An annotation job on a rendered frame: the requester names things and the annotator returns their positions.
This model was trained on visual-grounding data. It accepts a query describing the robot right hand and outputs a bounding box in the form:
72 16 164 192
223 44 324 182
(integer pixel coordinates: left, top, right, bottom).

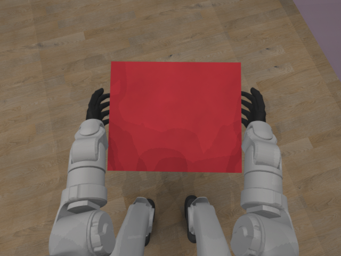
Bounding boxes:
241 87 266 128

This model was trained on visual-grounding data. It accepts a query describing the carton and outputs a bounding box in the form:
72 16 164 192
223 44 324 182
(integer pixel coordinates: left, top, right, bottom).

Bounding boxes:
107 61 242 173

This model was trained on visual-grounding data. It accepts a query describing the robot left forearm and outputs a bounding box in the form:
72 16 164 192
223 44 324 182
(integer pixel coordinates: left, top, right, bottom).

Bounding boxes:
48 119 109 254

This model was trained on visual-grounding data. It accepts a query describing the robot right thigh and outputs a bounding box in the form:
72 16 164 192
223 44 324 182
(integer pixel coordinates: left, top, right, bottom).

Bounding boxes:
188 203 232 256

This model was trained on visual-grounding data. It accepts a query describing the robot right shin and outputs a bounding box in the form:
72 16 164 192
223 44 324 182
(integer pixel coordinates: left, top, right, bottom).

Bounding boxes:
191 197 215 233

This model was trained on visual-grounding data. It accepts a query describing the robot left upper arm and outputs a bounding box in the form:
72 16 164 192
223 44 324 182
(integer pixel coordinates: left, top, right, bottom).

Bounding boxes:
46 210 116 256

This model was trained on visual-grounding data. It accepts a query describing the robot right upper arm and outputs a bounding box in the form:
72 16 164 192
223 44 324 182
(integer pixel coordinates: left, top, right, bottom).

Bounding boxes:
230 213 299 256

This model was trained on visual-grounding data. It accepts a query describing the robot right forearm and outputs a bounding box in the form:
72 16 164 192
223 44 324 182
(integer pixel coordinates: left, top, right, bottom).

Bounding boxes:
240 121 299 256

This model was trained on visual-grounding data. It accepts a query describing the robot left hand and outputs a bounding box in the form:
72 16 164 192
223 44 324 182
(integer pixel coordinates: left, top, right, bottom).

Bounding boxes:
86 88 110 126

